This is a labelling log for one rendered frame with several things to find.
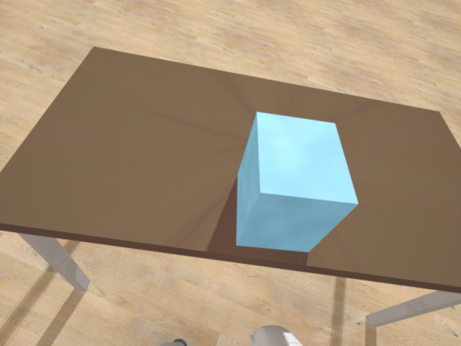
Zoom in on right robot thigh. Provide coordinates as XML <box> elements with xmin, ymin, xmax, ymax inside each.
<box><xmin>249</xmin><ymin>325</ymin><xmax>302</xmax><ymax>346</ymax></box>

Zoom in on table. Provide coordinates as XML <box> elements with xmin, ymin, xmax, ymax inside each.
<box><xmin>0</xmin><ymin>47</ymin><xmax>461</xmax><ymax>327</ymax></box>

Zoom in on carton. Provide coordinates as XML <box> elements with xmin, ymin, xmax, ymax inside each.
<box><xmin>236</xmin><ymin>112</ymin><xmax>359</xmax><ymax>252</ymax></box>

